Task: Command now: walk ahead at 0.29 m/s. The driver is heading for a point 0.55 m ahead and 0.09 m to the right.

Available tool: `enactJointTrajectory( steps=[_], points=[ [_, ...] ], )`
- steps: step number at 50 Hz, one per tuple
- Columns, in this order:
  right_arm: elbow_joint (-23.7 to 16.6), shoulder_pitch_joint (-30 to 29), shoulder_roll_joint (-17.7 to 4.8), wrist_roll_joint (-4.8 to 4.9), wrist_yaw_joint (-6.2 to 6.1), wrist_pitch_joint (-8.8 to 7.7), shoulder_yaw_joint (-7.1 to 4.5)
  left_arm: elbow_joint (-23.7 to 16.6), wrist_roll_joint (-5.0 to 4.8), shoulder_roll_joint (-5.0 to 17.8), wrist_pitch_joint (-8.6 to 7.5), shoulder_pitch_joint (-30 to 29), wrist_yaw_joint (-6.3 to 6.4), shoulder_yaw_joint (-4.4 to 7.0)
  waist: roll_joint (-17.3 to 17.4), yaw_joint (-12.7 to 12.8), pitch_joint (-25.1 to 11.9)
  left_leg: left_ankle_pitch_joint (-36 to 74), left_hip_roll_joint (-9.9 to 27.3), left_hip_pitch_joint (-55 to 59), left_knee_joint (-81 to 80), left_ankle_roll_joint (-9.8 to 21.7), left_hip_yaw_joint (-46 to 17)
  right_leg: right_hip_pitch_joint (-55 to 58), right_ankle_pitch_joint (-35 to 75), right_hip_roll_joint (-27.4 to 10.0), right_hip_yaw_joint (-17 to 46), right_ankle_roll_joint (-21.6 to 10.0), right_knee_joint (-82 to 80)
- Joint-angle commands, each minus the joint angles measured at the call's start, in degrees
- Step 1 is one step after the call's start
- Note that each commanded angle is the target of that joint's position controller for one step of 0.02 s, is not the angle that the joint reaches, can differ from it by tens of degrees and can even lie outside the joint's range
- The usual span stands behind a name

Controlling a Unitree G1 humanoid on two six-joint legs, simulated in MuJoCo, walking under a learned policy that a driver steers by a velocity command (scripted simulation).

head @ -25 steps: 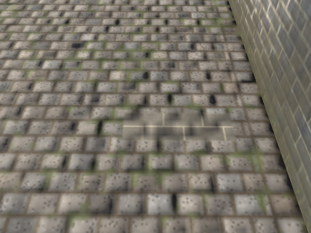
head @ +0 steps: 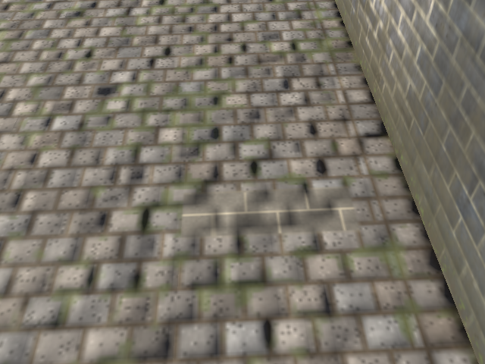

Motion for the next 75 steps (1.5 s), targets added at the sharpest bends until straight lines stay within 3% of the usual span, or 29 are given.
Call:
enactJointTrajectory(
  steps=[1,5,8,9,10,12,13,17,22,26,29,30,31,32,33,34,37,40,44,46,54,57,59,63,69,70,71,72,75],
  points=[
    [0.0,6.1,-7.1,-0.29,0.08,-1.28,-1.55,-6.8,-0.31,3.7,-2.59,-7.3,-1.08,1.16,3.4,-0.8,13.4,-11.9,20.0,0.7,-15.1,10.4,-21.5,-19.2,0.0,-3.1,2.1,-0.8,3.3],
    [-1.2,3.2,-8.2,0.18,0.27,-2.61,-1.79,-8.7,-1.22,3.8,-3.12,-6.8,-1.89,2.01,5.4,1.6,10.5,-2.3,16.7,-4.9,-11.4,8.1,-13.5,-5.9,5.7,-0.6,-0.9,-1.0,-6.4],
    [-2.1,1.0,-7.3,0.36,0.98,-3.44,-1.27,-3.4,-1.38,5.9,-3.71,9.7,-1.13,3.89,-0.7,9.1,4.7,9.6,10.1,-18.7,6.8,4.4,-4.8,22.4,8.6,2.1,-1.2,-1.6,-15.8],
    [-4.7,-0.5,-3.1,0.93,1.60,-3.77,-0.02,-2.6,-0.36,12.1,-4.16,18.3,-0.37,5.43,-14.4,12.3,0.7,2.5,2.8,-28.4,27.8,0.7,3.1,30.2,-8.5,-13.6,22.2,-5.6,-27.8],
    [-6.2,-0.4,-4.4,-0.09,2.11,-3.72,-0.60,-0.8,-0.61,13.7,-3.31,21.4,-0.53,5.67,-17.4,10.6,0.8,-11.8,-0.6,-36.3,41.7,0.9,1.3,29.3,-16.5,-21.1,41.9,-9.6,-36.1],
    [-6.5,-3.2,-3.9,-0.77,2.79,-3.41,-0.62,-5.2,-0.94,9.2,-3.21,6.4,-0.61,4.07,-2.4,3.7,9.1,-1.3,6.4,-35.4,47.3,1.5,-2.8,15.3,-1.5,-19.1,30.4,-8.7,-34.5],
    [-6.0,-2.7,-2.7,-0.33,2.80,-3.46,-0.53,-6.1,-1.01,8.3,-3.77,3.5,-0.68,3.56,-0.5,1.7,8.8,1.7,7.5,-32.1,45.2,0.9,-2.7,12.5,12.1,-16.5,23.2,-7.8,-34.0],
    [-5.3,-1.2,-3.1,-0.34,2.34,-1.34,-1.14,-4.1,-0.99,5.1,-5.30,6.1,0.08,1.51,-3.7,-1.1,4.5,3.4,5.9,-26.4,40.0,-1.5,0.9,13.2,55.6,-11.0,6.9,-6.0,-28.6],
    [-7.8,-11.6,-2.1,0.54,1.68,-0.48,-0.31,-2.9,-0.97,4.8,-4.70,7.9,1.19,-0.03,-7.3,0.5,4.6,9.2,3.1,-23.5,22.7,-1.9,4.0,13.4,63.7,-8.3,1.3,-4.2,-25.8],
    [-7.1,-12.5,-3.0,0.63,1.03,-0.64,-0.11,-1.7,-0.93,4.9,-4.15,9.5,1.58,-0.30,-7.7,1.2,3.7,10.1,2.2,-17.8,15.7,-0.4,4.2,14.7,62.2,-10.1,2.9,-5.2,-21.5],
    [-4.6,-6.2,-4.1,0.26,0.43,-1.93,-0.53,-1.5,-1.31,5.6,-3.93,7.8,1.44,-0.08,-3.5,-2.5,2.0,22.5,3.6,-6.2,3.2,1.3,1.9,13.3,55.5,-8.6,3.2,-3.3,-12.0],
    [-3.6,-1.3,-7.9,-0.42,0.27,-2.68,-1.38,-2.1,-1.58,5.4,-4.03,9.4,1.54,-0.14,-0.1,-2.6,-2.5,45.0,10.9,3.2,5.4,2.6,-4.7,8.6,39.9,-6.1,2.1,-1.6,-5.2],
    [-3.3,0.7,-8.7,-0.44,0.09,-2.49,-1.43,-0.6,-3.67,0.8,-2.85,17.4,1.65,-0.87,8.1,-0.6,-9.9,63.4,22.5,10.4,7.0,12.4,-15.4,3.9,8.1,-0.1,0.0,0.2,6.0],
    [-3.4,-0.3,-5.3,0.95,0.32,-2.00,-0.40,-0.3,-3.22,2.0,-1.37,14.5,1.84,-0.28,8.3,-1.7,-10.4,56.6,25.8,5.6,2.0,16.1,-20.9,3.1,-12.6,2.5,2.0,0.4,11.3],
    [-4.0,-4.3,-5.2,1.15,0.31,-1.74,-0.17,-1.3,-1.54,2.6,-0.63,10.7,1.73,0.14,6.0,-0.3,-3.8,43.6,23.9,-1.7,-1.4,15.1,-18.9,1.6,-15.2,1.4,4.2,0.7,12.9],
    [-4.7,-7.9,-4.9,0.78,0.06,-1.31,0.05,-1.6,-0.53,1.8,-0.27,7.9,1.42,0.12,3.8,0.8,-0.1,32.9,21.5,-6.9,-4.3,12.9,-16.8,1.5,-12.8,0.7,4.9,1.0,11.6],
    [-4.9,-11.4,-3.6,0.04,-0.73,-0.51,0.72,-0.6,-0.71,-0.7,0.99,8.3,1.29,-0.39,4.6,3.9,3.2,19.9,15.2,-13.9,-7.9,6.8,-9.5,6.4,-5.2,0.1,3.7,2.1,-0.9],
    [-4.5,-10.9,-5.3,0.84,-0.37,-0.27,0.35,1.1,-1.17,-0.4,1.53,10.2,1.72,-0.48,3.3,4.5,0.9,9.3,13.6,-14.2,-7.2,4.7,-7.9,11.7,4.9,0.6,1.9,2.3,-10.7],
    [-4.1,-9.5,-4.3,1.77,0.30,1.12,-0.14,-0.5,-0.62,3.2,0.81,5.9,1.62,-0.47,-1.5,1.9,9.4,-5.0,8.5,-16.9,-8.8,-1.6,-5.6,5.3,5.7,-3.8,7.5,1.1,-22.3],
    [-2.8,-7.0,-2.7,0.99,0.42,1.09,0.22,-0.4,-1.29,2.2,-0.25,4.4,1.67,-0.75,-4.4,0.7,8.8,5.6,8.0,-8.1,-4.1,-1.5,-4.3,1.1,6.4,-4.7,8.6,1.0,-25.6],
    [-0.7,-5.3,-2.6,0.98,0.32,0.28,0.54,-0.3,-1.45,2.1,-1.49,5.2,1.90,-0.82,-1.5,0.7,5.7,13.4,8.7,-5.2,-2.2,-1.6,-3.7,6.2,14.2,-5.0,8.3,0.1,-26.6],
    [-0.8,-5.4,-3.0,0.77,0.47,0.57,0.19,0.0,-1.21,4.5,-1.14,7.6,1.79,0.29,-3.8,1.6,5.9,-1.4,4.7,-8.3,2.9,-1.0,-0.3,6.3,-3.8,-4.3,10.0,-2.3,-28.2],
    [-2.5,-8.0,-2.5,0.05,1.12,0.61,0.02,-0.1,-1.17,6.8,-0.62,10.5,1.58,1.51,-7.3,3.6,10.8,-8.3,1.7,-19.2,11.1,-0.9,3.5,7.3,-19.1,-9.4,18.1,-6.2,-33.4],
    [-7.5,-14.0,-3.2,-0.54,2.44,-1.16,-0.46,0.3,-0.21,7.6,-1.48,12.8,1.38,2.56,-7.1,4.9,14.8,-6.4,5.9,-33.4,24.1,0.1,1.7,13.8,-12.1,-17.9,25.6,-11.6,-37.3],
    [-4.6,-3.1,-1.6,1.17,1.52,-2.82,-1.15,-0.2,-1.04,6.3,-2.80,7.9,1.31,1.69,-4.2,-1.5,6.2,9.6,0.9,-5.6,6.3,-0.5,5.7,7.2,30.6,-8.2,7.6,-3.8,-19.9],
    [-3.8,1.3,-4.1,0.62,1.07,-3.08,-1.92,-0.3,-1.08,5.3,-3.22,8.6,1.18,1.21,-1.5,-3.1,3.2,14.6,5.2,2.7,4.4,-0.2,0.6,3.0,28.6,-5.6,4.6,-1.5,-13.0],
    [-3.7,6.3,-10.4,0.04,0.66,-3.14,-3.20,-2.0,-1.73,2.0,-3.45,9.6,1.18,0.24,8.8,-3.7,0.2,26.3,16.9,9.5,0.6,4.1,-13.9,-5.6,11.6,1.1,-0.9,1.6,0.2],
    [-2.4,9.9,-10.1,0.44,0.66,-2.44,-2.92,-1.7,-1.94,3.1,-2.47,10.0,1.45,0.78,12.4,-5.1,-2.4,39.5,25.5,7.4,-3.1,10.3,-23.6,-5.9,-9.7,3.2,-0.9,2.2,11.8],
    [-5.3,-2.9,-5.6,0.27,0.38,-2.46,-0.61,-2.1,-0.58,0.3,-1.14,6.3,0.89,0.18,2.6,1.4,3.5,39.7,20.4,-4.6,-4.5,8.2,-13.3,-4.0,-4.7,-1.7,4.8,1.6,14.6]
  ],
)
